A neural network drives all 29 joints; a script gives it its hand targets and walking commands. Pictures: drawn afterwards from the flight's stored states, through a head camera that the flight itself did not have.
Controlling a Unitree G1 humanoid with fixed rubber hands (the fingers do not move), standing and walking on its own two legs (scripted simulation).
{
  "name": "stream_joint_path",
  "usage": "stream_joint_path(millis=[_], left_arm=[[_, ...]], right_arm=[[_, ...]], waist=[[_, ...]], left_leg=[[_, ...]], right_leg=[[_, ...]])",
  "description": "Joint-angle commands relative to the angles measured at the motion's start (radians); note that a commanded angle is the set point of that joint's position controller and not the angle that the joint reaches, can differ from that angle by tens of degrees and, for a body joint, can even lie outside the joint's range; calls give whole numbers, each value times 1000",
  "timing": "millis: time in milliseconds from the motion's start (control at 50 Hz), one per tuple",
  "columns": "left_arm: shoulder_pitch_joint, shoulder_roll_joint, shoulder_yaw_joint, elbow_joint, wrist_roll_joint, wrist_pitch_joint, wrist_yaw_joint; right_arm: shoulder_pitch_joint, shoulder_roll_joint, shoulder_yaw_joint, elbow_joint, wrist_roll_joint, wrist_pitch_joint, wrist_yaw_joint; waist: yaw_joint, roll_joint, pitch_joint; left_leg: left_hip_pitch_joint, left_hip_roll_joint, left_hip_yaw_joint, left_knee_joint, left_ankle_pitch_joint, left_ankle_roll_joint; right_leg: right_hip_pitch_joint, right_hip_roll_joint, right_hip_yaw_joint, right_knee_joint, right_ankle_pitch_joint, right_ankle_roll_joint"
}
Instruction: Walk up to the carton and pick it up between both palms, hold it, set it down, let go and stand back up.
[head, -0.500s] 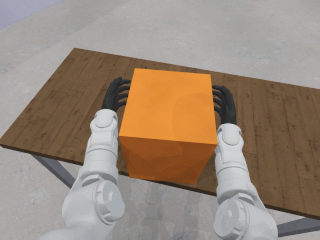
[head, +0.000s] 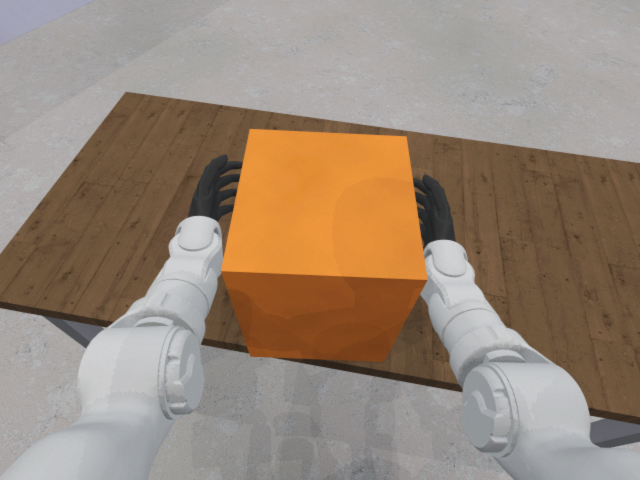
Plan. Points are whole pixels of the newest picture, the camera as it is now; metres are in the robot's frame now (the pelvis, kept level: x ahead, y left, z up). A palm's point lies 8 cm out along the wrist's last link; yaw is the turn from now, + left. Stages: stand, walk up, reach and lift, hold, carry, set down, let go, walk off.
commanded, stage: set down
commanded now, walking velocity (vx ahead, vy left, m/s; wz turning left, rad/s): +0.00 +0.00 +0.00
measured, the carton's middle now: (322, 255) +0.41 -0.01 +0.01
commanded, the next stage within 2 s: none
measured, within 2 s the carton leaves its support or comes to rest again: neither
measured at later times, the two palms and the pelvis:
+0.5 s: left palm (161, 180) +0.44 +0.18 +0.13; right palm (495, 184) +0.42 -0.20 +0.14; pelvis -0.03 -0.01 -0.01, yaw +1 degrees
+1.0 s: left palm (142, 109) +0.46 +0.17 +0.22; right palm (524, 126) +0.42 -0.20 +0.22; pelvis -0.02 -0.01 +0.00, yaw +1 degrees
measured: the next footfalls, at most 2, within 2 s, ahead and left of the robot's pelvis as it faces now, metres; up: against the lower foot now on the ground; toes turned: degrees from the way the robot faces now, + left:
none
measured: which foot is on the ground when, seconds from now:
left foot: down 0.00-1.00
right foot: down 0.00-1.00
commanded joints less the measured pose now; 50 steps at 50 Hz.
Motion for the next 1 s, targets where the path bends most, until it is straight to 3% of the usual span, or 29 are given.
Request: stream_joint_path(millis=[0, 60, 100, 140, 240, 280, 360, 400, 440, 460, 540, 580, 660, 720, 880, 960, 980], left_arm=[[-454, 173, -116, -15, -139, -101, 7], [-455, 198, -175, 2, -205, -106, -3], [-459, 193, -216, 39, -247, -96, -13], [-458, 212, -241, 67, -277, -79, -24], [-521, 240, -337, 19, -385, -54, -47], [-584, 267, -378, -73, -421, -35, -45], [-569, 256, -405, -7, -443, 17, -61], [-630, 295, -399, -29, -448, 34, -60], [-668, 303, -432, -8, -466, 51, -57], [-659, 305, -410, -1, -464, 54, -58], [-690, 322, -401, 19, -443, 98, -56], [-674, 327, -378, 40, -421, 132, -62], [-709, 346, -378, -23, -435, 168, -64], [-739, 352, -390, -118, -431, 204, -52], [-685, 364, -330, -163, -419, 358, -58], [-596, 368, -282, -213, -389, 392, -71], [-579, 378, -264, -253, -380, 395, -77]], right_arm=[[-431, -161, 88, -55, 102, -52, -20], [-443, -228, 144, -17, 184, -65, -23], [-472, -277, 171, 24, 235, -68, -16], [-483, -314, 211, 76, 293, -52, -5], [-566, -344, 304, 23, 406, 9, 30], [-605, -369, 326, -37, 457, 42, 53], [-613, -359, 357, 7, 470, 124, 75], [-649, -374, 339, -4, 467, 148, 74], [-690, -367, 319, 21, 447, 170, 65], [-684, -360, 310, 1, 438, 174, 58], [-719, -377, 245, -3, 384, 205, 29], [-712, -375, 234, 4, 366, 225, 14], [-737, -362, 214, -70, 354, 265, -15], [-749, -376, 197, -141, 347, 295, -26], [-750, -368, 260, -185, 410, 439, -46], [-679, -346, 290, -190, 429, 470, -49], [-655, -350, 293, -236, 435, 467, -52]], waist=[[-7, 65, -690], [-26, 86, -753], [-30, 89, -741], [-27, 94, -674], [-16, 80, -644], [-10, 114, -714], [-11, 75, -596], [-3, 70, -592], [-19, 68, -579], [-11, 65, -606], [-34, 93, -618], [-38, 60, -559], [-49, 58, -580], [-67, 134, -644], [-33, 90, -526], [-16, 62, -455], [-10, 51, -482]], left_leg=[[236, -32, -84, 105, 387, -55], [326, -31, -96, 170, 544, -81], [362, -27, -103, 183, 566, -97], [369, -26, -110, 181, 563, -101], [286, -41, -107, 152, 409, -82], [309, -39, -109, 143, 389, -76], [262, -42, -110, 106, 266, -47], [207, -45, -110, 78, 172, -31], [168, -49, -112, 69, 113, -22], [169, -47, -108, 64, 120, -22], [200, -47, -113, 41, 135, -35], [211, -51, -108, 26, 135, -36], [252, -53, -110, -4, 153, -34], [343, -50, -113, 14, 228, -61], [411, -51, -116, -27, 265, -46], [420, -58, -109, -48, 332, -42], [430, -64, -103, -49, 347, -41]], right_leg=[[164, 6, 43, 113, 463, 17], [94, 20, 26, 136, 540, 14], [37, 24, 15, 131, 491, 3], [-3, 27, 12, 116, 446, 0], [-7, 23, 16, 116, 328, 4], [-29, 18, 12, 122, 285, 0], [-55, 10, 18, 98, 165, 0], [-35, 1, 27, 96, 114, 2], [-16, -5, 32, 99, 92, 3], [8, -6, 32, 98, 106, 4], [44, -4, 24, 74, 152, 2], [61, 0, 21, 55, 155, 8], [127, 3, 22, 27, 182, 9], [123, 13, 12, 22, 235, 4], [192, 27, 23, -26, 258, 13], [273, 27, 33, -44, 334, 21], [321, 27, 37, -42, 379, 29]])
